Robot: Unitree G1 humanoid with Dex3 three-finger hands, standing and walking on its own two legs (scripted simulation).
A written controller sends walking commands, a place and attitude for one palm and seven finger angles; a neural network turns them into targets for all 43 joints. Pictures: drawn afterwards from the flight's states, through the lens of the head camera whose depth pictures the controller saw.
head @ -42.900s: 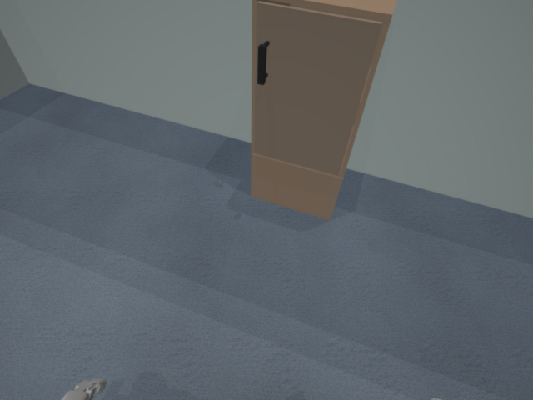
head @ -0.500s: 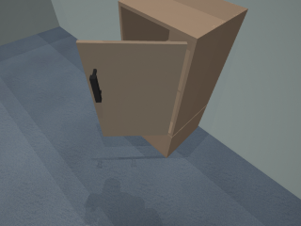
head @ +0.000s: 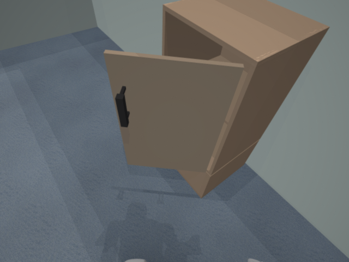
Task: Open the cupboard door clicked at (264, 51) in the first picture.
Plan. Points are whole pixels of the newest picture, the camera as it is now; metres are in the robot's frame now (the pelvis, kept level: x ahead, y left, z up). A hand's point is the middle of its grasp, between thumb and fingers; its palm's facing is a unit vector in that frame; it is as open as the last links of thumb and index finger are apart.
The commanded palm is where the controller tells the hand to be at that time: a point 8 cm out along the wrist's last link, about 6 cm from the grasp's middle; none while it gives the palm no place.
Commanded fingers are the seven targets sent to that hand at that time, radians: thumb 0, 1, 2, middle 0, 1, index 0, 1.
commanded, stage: come to a stop and stand still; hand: left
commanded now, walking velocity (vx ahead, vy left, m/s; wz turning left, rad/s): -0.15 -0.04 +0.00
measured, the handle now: (124, 106) +0.54 +0.23 -0.02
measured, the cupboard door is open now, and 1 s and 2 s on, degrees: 47 47 47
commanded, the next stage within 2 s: look again from close up in 1.12 s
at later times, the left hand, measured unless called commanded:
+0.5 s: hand out of the picture -0.02 +0.16 -0.17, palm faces +0.05 -0.99 -0.15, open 7.3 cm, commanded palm none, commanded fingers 0.00 0.90 0.90 -0.20 -0.30 -0.20 -0.30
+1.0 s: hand out of the picture +0.00 +0.21 -0.17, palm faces +0.02 -0.98 -0.20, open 7.3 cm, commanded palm none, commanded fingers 0.00 0.90 0.90 -0.20 -0.30 -0.20 -0.30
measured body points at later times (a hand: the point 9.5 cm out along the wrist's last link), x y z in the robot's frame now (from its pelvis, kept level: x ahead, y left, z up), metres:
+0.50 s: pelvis -0.03 -0.01 +0.01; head -0.03 +0.02 +0.46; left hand -0.02 +0.21 -0.16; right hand -0.03 -0.24 -0.14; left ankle +0.06 +0.09 -0.73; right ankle -0.04 -0.10 -0.73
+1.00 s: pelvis -0.01 +0.04 +0.00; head +0.00 +0.04 +0.45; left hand +0.00 +0.26 -0.15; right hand -0.01 -0.18 -0.15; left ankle +0.06 +0.09 -0.73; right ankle -0.04 -0.10 -0.73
